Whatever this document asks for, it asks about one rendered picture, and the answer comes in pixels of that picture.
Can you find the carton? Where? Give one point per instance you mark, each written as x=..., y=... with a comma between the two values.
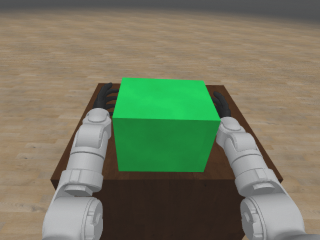
x=163, y=125

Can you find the right robot upper arm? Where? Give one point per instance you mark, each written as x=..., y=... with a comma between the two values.
x=272, y=216

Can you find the right robot forearm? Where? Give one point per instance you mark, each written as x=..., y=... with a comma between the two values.
x=252, y=176

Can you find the left robot upper arm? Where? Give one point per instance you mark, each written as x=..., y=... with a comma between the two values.
x=74, y=218

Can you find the left robot forearm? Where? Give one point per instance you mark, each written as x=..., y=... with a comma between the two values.
x=83, y=174

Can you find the left robot hand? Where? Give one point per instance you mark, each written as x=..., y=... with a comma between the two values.
x=102, y=99

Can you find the right robot hand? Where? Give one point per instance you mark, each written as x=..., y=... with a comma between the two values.
x=221, y=106

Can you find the pedestal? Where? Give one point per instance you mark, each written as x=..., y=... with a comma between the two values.
x=164, y=205

